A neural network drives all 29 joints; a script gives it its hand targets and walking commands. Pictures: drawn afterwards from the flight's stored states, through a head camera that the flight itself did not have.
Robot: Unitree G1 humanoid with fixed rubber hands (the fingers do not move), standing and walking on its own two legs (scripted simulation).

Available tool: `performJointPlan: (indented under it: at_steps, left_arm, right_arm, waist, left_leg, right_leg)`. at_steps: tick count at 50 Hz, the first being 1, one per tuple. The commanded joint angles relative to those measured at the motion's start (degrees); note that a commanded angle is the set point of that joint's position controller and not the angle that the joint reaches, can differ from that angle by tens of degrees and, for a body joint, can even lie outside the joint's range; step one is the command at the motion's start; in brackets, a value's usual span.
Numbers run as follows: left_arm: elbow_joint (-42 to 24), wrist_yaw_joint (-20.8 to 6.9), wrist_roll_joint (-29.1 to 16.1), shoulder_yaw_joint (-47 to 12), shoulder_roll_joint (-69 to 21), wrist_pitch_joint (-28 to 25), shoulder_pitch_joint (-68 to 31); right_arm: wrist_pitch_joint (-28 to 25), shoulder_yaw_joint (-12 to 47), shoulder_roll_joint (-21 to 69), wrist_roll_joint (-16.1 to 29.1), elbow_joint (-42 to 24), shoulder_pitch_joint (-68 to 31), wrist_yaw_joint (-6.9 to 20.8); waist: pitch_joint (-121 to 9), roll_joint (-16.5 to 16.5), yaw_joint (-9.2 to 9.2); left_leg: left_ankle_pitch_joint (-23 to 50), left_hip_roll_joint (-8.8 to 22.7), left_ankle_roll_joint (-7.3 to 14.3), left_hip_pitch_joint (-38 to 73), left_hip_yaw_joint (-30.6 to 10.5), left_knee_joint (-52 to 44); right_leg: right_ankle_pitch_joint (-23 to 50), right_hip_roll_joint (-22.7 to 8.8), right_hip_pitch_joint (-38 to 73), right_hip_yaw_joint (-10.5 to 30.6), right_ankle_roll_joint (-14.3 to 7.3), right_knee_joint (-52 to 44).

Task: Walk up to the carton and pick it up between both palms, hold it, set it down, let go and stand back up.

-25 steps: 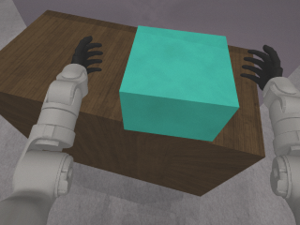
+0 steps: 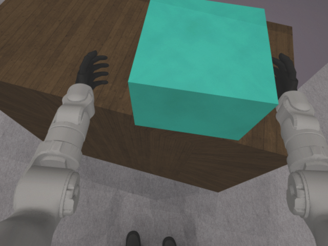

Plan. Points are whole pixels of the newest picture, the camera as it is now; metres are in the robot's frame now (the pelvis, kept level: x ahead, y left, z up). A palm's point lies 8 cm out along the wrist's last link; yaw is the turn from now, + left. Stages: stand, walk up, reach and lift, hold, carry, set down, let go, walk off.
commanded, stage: reach and lift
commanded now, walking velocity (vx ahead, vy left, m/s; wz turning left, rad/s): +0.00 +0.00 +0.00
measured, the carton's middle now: (197, 69) +0.53 -0.13 +0.04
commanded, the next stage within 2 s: none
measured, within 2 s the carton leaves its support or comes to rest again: neither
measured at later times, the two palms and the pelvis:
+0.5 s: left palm (89, 83) +0.50 +0.14 +0.04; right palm (277, 92) +0.43 -0.30 +0.06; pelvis +0.00 +0.00 +0.00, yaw +0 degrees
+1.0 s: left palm (107, 86) +0.49 +0.10 +0.04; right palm (269, 93) +0.43 -0.29 +0.06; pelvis +0.00 +0.00 +0.00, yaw +0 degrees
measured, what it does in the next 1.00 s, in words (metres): stands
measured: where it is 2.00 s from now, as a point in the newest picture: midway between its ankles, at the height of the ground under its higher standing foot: outside the picture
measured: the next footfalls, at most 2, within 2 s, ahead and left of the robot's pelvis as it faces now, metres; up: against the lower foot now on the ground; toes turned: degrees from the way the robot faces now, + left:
none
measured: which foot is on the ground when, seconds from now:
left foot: down 0.00-1.00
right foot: down 0.00-1.00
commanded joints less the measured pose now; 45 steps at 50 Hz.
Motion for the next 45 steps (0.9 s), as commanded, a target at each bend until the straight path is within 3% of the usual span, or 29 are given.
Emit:
performJointPlan:
  at_steps: [1, 2, 4, 5, 6, 8, 9, 11, 13, 14, 16, 17, 18, 19, 20, 21, 23, 24, 26, 27, 28, 33, 35, 39, 40, 41, 42, 43, 45]
  left_arm:
    - [-8.60, 1.32, -3.81, -2.06, 6.23, -10.46, -33.36]
    - [-7.36, 0.97, -3.79, -2.64, 6.11, -11.46, -33.91]
    - [-2.97, -0.42, -1.69, 0.54, 7.27, -11.27, -28.79]
    - [-0.08, -1.20, 0.02, 0.72, 7.60, -10.59, -30.17]
    - [0.85, -2.02, 0.69, 1.61, 7.79, -10.97, -26.48]
    - [-3.85, -1.31, 1.01, 0.79, 7.29, -11.07, -32.12]
    - [-6.54, -0.62, 1.09, 0.79, 7.41, -10.83, -32.09]
    - [-7.25, -0.40, 0.07, -0.87, 5.34, -11.45, -31.64]
    - [-7.47, -0.13, 0.44, -1.85, 2.93, -11.43, -34.79]
    - [-9.25, -0.17, -0.20, -2.49, 1.54, -12.06, -32.09]
    - [-5.54, -0.27, 0.22, -3.29, 0.89, -11.81, -38.29]
    - [-2.46, -1.29, 2.21, -1.46, 0.30, -11.76, -30.95]
    - [1.28, -2.20, 2.41, 0.39, 2.05, -12.37, -34.24]
    - [0.71, -1.83, 3.79, 0.42, 2.19, -12.13, -35.98]
    - [-3.19, -2.13, 4.42, 0.90, 0.60, -13.72, -31.40]
    - [4.40, -2.87, 5.07, 2.09, 1.41, -12.96, -35.31]
    - [-0.07, -2.74, 5.86, 1.23, -1.43, -14.04, -32.87]
    - [2.77, -3.22, 6.31, 0.74, -1.45, -14.12, -36.13]
    - [0.11, -2.60, 7.95, 1.73, -2.87, -14.46, -35.30]
    - [-0.07, -2.54, 7.89, 2.11, -2.33, -14.50, -37.01]
    - [-2.01, -2.17, 7.87, 3.12, -3.16, -15.32, -34.04]
    - [-5.22, -2.17, 11.04, 3.59, -8.12, -16.55, -34.88]
    - [-7.79, -0.84, 11.59, 4.27, -8.98, -17.10, -34.34]
    - [-2.06, 0.07, 13.73, 8.51, -6.52, -17.05, -33.49]
    - [-1.50, 0.41, 13.53, 8.65, -4.71, -16.43, -33.76]
    - [-2.51, 0.97, 13.85, 9.12, -4.98, -16.73, -32.25]
    - [-5.42, 1.49, 13.65, 8.41, -4.50, -16.97, -36.02]
    - [-3.72, 1.35, 13.38, 8.93, -4.85, -17.39, -33.41]
    - [-3.24, 1.23, 13.14, 8.89, -4.39, -17.34, -34.58]
  right_arm:
    - [-6.54, -2.90, -11.18, -2.35, -7.14, -26.85, -0.29]
    - [-7.38, -4.23, -10.14, -3.37, -6.96, -27.17, -0.64]
    - [-8.16, -2.64, -9.59, -3.69, -10.09, -23.30, -1.61]
    - [-7.53, -2.77, -10.83, -3.89, -7.82, -25.94, -1.80]
    - [-7.42, -0.74, -10.48, -2.97, -8.35, -23.33, -1.95]
    - [-7.62, -2.34, -12.48, -2.65, -7.95, -27.47, -1.68]
    - [-7.61, -2.32, -12.47, -2.56, -7.51, -27.26, -1.35]
    - [-8.13, -1.87, -9.72, -3.13, -8.56, -26.08, -1.06]
    - [-7.95, -3.43, -8.67, -4.70, -6.38, -28.97, -0.79]
    - [-8.82, -2.89, -6.09, -3.61, -7.88, -27.46, -0.86]
    - [-8.31, -3.96, -5.88, -4.78, -7.10, -33.54, -0.34]
    - [-7.95, -1.49, -4.16, -4.39, -4.49, -26.56, -0.52]
    - [-7.19, -0.90, -3.36, -5.11, -5.64, -30.26, -0.77]
    - [-7.32, -3.19, -6.57, -6.00, -6.53, -32.38, -0.87]
    - [-8.60, -0.34, -2.30, -5.37, -9.86, -27.82, -1.33]
    - [-7.65, -0.76, -2.06, -6.68, -7.65, -33.30, -1.63]
    - [-8.94, -1.03, -0.14, -6.13, -9.78, -30.00, -1.66]
    - [-8.38, -2.44, 0.34, -8.11, -8.31, -33.23, -1.55]
    - [-9.03, -3.56, 0.19, -8.19, -6.38, -32.16, -0.56]
    - [-8.62, -4.15, 0.27, -8.52, -6.17, -32.76, -0.35]
    - [-9.47, -2.31, 1.33, -7.96, -10.43, -31.06, 0.21]
    - [-11.55, -6.79, 3.87, -12.62, -10.42, -32.65, 0.94]
    - [-12.86, -7.30, 3.24, -13.38, -10.37, -31.15, 0.52]
    - [-11.81, -7.02, 3.05, -13.64, -12.31, -30.71, -0.41]
    - [-11.49, -8.34, 0.48, -14.66, -12.27, -31.84, -1.03]
    - [-11.79, -7.26, 1.28, -13.70, -13.38, -30.17, -1.46]
    - [-11.53, -7.92, 2.17, -13.51, -13.13, -31.80, -1.90]
    - [-11.14, -5.36, 3.85, -12.75, -13.36, -29.99, -1.97]
    - [-10.52, -6.25, 3.83, -12.89, -12.82, -31.35, -2.18]
  waist:
    - [-62.49, 5.04, 0.01]
    - [-64.29, 5.69, -0.78]
    - [-65.40, 1.36, 0.36]
    - [-60.20, 1.02, -1.79]
    - [-60.72, -1.18, -0.71]
    - [-59.94, 4.40, -1.45]
    - [-59.53, 6.08, 0.10]
    - [-63.08, 4.86, 0.72]
    - [-62.54, 5.63, -1.80]
    - [-64.47, 6.41, -0.75]
    - [-63.82, 6.03, -1.75]
    - [-57.73, 3.40, -1.09]
    - [-56.57, 0.50, -0.39]
    - [-57.46, 1.22, -2.34]
    - [-59.66, 1.38, -0.38]
    - [-55.15, -0.57, -1.42]
    - [-56.75, 1.53, -1.20]
    - [-55.77, 1.45, -2.41]
    - [-57.20, 5.13, -1.83]
    - [-57.22, 5.62, -1.29]
    - [-58.26, 3.30, 1.25]
    - [-62.43, 6.06, -1.02]
    - [-63.16, 6.74, -0.30]
    - [-59.63, 2.40, 1.69]
    - [-60.15, 0.74, 0.04]
    - [-60.36, 1.57, 1.39]
    - [-62.79, 2.56, 0.38]
    - [-62.58, 0.53, 1.72]
    - [-60.55, -0.10, 0.75]
  left_leg:
    - [36.21, 4.93, -1.78, 50.25, -4.99, 16.05]
    - [36.98, 4.99, -1.53, 49.25, -4.66, 16.94]
    - [32.58, 3.41, -1.52, 44.80, -2.48, 16.36]
    - [25.22, 2.54, -1.63, 38.41, -2.82, 13.49]
    - [24.03, 2.09, -0.95, 37.14, -2.41, 12.19]
    - [28.35, 3.24, -2.46, 43.56, -3.46, 12.30]
    - [32.28, 4.05, -2.67, 47.47, -4.13, 14.23]
    - [33.14, 4.08, -2.49, 47.32, -3.37, 15.72]
    - [33.48, 4.65, -2.98, 49.62, -4.55, 15.33]
    - [36.36, 4.82, -3.07, 50.76, -4.12, 16.22]
    - [31.11, 4.39, -3.05, 49.11, -4.08, 15.53]
    - [27.17, 3.43, -2.85, 44.18, -3.06, 14.29]
    - [22.08, 2.53, -1.58, 37.79, -2.07, 12.70]
    - [19.12, 2.30, -2.26, 35.43, -2.24, 11.20]
    - [21.63, 1.81, -2.24, 34.93, -2.13, 11.74]
    - [15.95, 1.55, -1.63, 30.85, -2.11, 10.39]
    - [19.91, 2.05, -2.57, 32.92, -2.25, 9.54]
    - [16.62, 1.73, -2.33, 31.74, -2.21, 9.21]
    - [23.05, 2.72, -3.87, 37.74, -2.44, 10.14]
    - [23.12, 3.03, -3.60, 40.12, -2.14, 10.91]
    - [26.75, 3.12, -3.41, 41.07, -1.81, 11.55]
    - [31.80, 3.77, -4.19, 47.90, -2.83, 11.71]
    - [36.24, 4.45, -4.31, 52.32, -2.86, 12.62]
    - [25.22, 2.64, -2.85, 37.66, -0.73, 9.46]
    - [23.55, 2.04, -2.95, 35.71, -0.77, 9.06]
    - [25.01, 2.34, -2.83, 36.25, -1.14, 9.13]
    - [26.30, 2.55, -2.83, 36.86, -1.04, 9.63]
    - [24.34, 2.06, -2.57, 33.53, -0.53, 9.53]
    - [22.09, 2.22, -1.86, 31.71, -1.22, 8.27]
  right_leg:
    - [40.32, -4.62, -14.63, -4.35, 7.22, 0.60]
    - [39.85, -5.05, -14.43, -3.30, 6.35, -0.94]
    - [49.56, -4.80, -3.32, -2.82, 6.67, -0.25]
    - [52.20, -5.23, 2.77, -3.37, 8.45, 3.00]
    - [56.38, -5.12, 7.72, -3.31, 9.37, 4.26]
    - [46.71, -4.56, -1.51, -4.86, 8.89, 3.47]
    - [43.13, -4.42, -6.80, -5.05, 8.45, 3.23]
    - [43.91, -4.61, -7.95, -4.16, 6.85, 0.15]
    - [39.43, -4.13, -12.73, -5.53, 7.90, 1.75]
    - [39.82, -4.66, -11.75, -4.90, 7.01, -0.66]
    - [37.95, -4.50, -11.77, -5.26, 6.80, -0.83]
    - [43.77, -4.78, -3.79, -4.30, 7.41, -0.05]
    - [46.31, -5.03, 1.39, -3.82, 8.25, 1.58]
    - [47.04, -5.02, 4.57, -4.34, 8.60, 3.32]
    - [52.65, -5.61, 10.36, -3.18, 8.86, 3.61]
    - [50.24, -6.23, 10.11, -2.92, 9.71, 3.59]
    - [53.20, -5.72, 12.61, -3.48, 9.02, 3.86]
    - [50.00, -5.76, 11.38, -3.70, 8.91, 3.69]
    - [46.39, -5.02, 6.09, -4.81, 8.31, 3.54]
    - [41.68, -4.94, 3.40, -4.70, 7.65, 1.81]
    - [45.05, -4.49, 4.78, -4.83, 7.36, 2.25]
    - [46.12, -4.69, 0.81, -6.45, 7.95, 2.09]
    - [46.73, -4.43, -1.97, -6.23, 7.26, 0.94]
    - [51.63, -4.88, 13.13, -4.04, 7.85, 3.39]
    - [53.46, -5.16, 15.36, -3.72, 8.55, 3.64]
    - [56.74, -5.09, 15.85, -3.74, 8.79, 4.67]
    - [55.43, -5.14, 15.28, -3.38, 8.78, 4.34]
    - [59.30, -5.77, 18.91, -2.44, 9.00, 4.61]
    - [58.36, -6.18, 19.84, -2.46, 9.62, 4.94]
